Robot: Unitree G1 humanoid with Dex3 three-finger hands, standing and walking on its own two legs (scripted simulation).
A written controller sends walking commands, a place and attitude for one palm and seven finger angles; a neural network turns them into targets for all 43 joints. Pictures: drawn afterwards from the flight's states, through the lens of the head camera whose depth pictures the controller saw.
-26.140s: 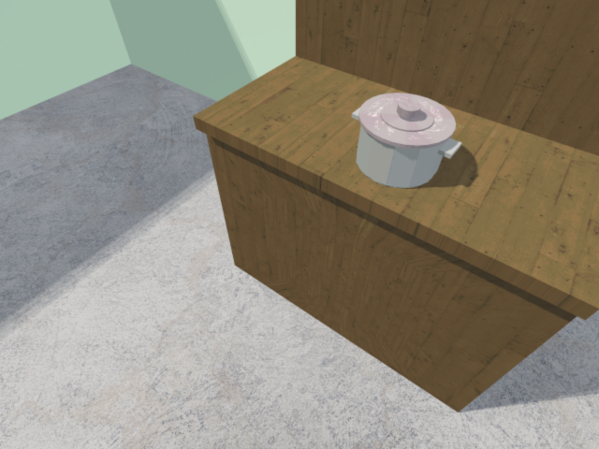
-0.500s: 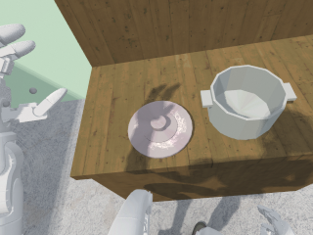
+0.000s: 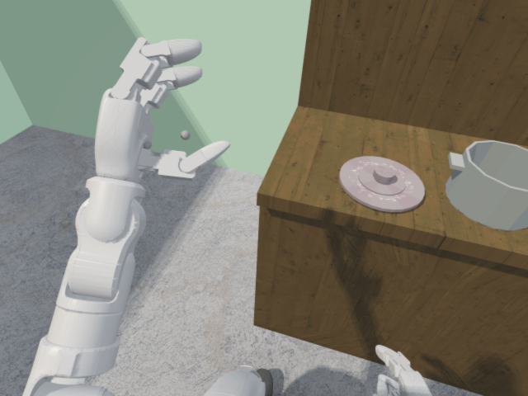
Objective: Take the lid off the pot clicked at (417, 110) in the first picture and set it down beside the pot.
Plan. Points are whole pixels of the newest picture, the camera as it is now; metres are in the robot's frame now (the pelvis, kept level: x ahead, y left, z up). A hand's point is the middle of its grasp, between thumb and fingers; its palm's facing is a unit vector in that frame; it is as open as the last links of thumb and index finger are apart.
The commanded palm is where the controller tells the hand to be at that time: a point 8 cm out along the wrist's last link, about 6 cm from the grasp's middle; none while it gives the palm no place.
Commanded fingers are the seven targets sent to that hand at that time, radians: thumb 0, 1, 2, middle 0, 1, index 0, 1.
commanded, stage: stand still and regain balance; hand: left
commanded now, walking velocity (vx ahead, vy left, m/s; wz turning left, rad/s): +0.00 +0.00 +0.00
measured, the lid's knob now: (383, 173) +0.63 -0.19 +0.02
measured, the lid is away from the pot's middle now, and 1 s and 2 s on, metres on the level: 0.25 0.25 0.25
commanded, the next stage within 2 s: none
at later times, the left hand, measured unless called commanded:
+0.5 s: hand out of the picture -0.02 +0.23 +0.27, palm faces +0.00 -0.98 -0.22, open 10.7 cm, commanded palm -0.03 +0.27 +0.23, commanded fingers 0.00 0.07 0.68 -0.34 -0.80 -0.34 -0.80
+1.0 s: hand out of the picture -0.31 +0.33 +0.25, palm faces +0.04 -0.99 -0.16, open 10.8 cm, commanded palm -0.32 +0.37 +0.23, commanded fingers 0.00 0.07 0.68 -0.34 -0.80 -0.34 -0.80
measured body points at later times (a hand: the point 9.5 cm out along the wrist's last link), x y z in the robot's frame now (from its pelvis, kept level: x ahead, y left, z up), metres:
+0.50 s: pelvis -0.31 +0.12 +0.01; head -0.38 +0.12 +0.46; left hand -0.02 +0.29 +0.28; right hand -0.22 -0.14 -0.09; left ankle -0.23 +0.17 -0.63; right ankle -0.27 +0.05 -0.70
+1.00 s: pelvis -0.60 +0.20 +0.02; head -0.66 +0.21 +0.46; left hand -0.32 +0.38 +0.25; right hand -0.43 -0.02 -0.07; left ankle -0.47 +0.24 -0.64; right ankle -0.60 +0.12 -0.70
